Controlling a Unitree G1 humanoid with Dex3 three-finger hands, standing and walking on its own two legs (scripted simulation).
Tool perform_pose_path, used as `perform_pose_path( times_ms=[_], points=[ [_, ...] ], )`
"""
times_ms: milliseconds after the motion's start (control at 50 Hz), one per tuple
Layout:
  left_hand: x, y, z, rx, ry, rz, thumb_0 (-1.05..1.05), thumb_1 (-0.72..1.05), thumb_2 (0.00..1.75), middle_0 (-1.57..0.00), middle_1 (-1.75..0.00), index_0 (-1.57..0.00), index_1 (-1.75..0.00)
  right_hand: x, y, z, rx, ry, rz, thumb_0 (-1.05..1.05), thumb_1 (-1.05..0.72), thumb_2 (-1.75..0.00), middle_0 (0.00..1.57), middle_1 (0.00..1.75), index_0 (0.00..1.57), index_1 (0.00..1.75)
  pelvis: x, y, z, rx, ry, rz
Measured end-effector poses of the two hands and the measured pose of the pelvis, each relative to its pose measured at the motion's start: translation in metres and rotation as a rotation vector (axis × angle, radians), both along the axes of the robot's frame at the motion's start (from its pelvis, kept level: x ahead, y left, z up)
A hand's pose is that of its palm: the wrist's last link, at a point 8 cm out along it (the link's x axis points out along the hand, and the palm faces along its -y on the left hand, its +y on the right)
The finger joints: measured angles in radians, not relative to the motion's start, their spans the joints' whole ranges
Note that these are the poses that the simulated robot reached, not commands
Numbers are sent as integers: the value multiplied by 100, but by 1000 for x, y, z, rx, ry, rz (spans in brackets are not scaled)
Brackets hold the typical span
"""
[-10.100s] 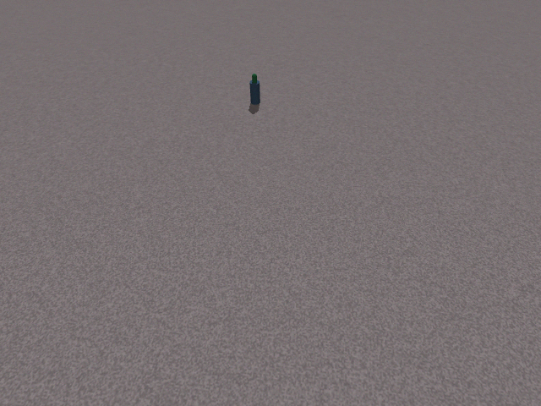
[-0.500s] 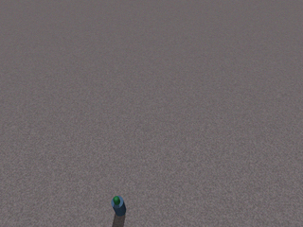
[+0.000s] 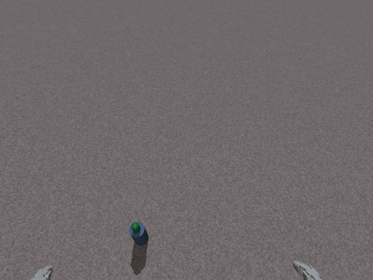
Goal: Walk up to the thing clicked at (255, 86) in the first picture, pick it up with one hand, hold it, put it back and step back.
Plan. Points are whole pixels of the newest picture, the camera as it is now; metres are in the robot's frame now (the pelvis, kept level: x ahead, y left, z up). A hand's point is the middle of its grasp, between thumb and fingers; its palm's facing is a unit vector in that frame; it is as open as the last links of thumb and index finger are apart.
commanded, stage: go down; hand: left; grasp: from the side
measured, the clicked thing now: (138, 232) +0.42 +0.21 -0.63
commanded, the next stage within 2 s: none
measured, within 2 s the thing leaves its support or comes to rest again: neither
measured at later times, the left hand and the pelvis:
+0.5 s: hand out of the picture +0.14 +0.28 -0.16, palm faces +0.09 -0.95 -0.31, open 17.5 cm; pelvis +0.00 +0.00 -0.04, yaw +1 degrees
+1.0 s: hand (63, 272) +0.21 +0.32 -0.22, palm faces +0.13 -0.96 -0.24, open 17.3 cm; pelvis -0.04 +0.00 -0.14, yaw +0 degrees
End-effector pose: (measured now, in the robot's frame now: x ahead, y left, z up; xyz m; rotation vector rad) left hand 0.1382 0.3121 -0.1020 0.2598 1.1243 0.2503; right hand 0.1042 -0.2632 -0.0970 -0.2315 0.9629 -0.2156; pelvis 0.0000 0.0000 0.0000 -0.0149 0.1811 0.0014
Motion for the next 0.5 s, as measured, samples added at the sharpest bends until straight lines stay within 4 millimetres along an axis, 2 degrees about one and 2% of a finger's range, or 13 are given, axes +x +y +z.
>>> perform_pose_path(
  times_ms=[120,280,380,500],
  points=[
    [0,0,-7,-5,-60,-5,-1,-38,6,-8,-6,-8,-6,24,1,-4,-35,-76,32,1,-91,-90,20,30,21,30,0,1,-15,-6,30,6],
    [-4,3,-8,0,-57,1,-1,-52,2,-9,-6,-9,-6,47,10,-3,-49,-170,55,1,-90,-90,20,30,21,30,1,1,-26,-17,50,14],
    [-9,7,-12,-4,-44,12,-1,-56,1,-10,-6,-9,-6,52,14,-6,-53,-202,65,1,-90,-90,20,30,21,30,0,1,-33,-23,68,18],
    [-13,10,-19,-12,-62,9,-1,-58,1,-10,-5,-9,-6,48,16,-17,-57,-206,71,1,-90,-90,21,30,21,30,-5,1,-44,-27,94,17]
  ],
)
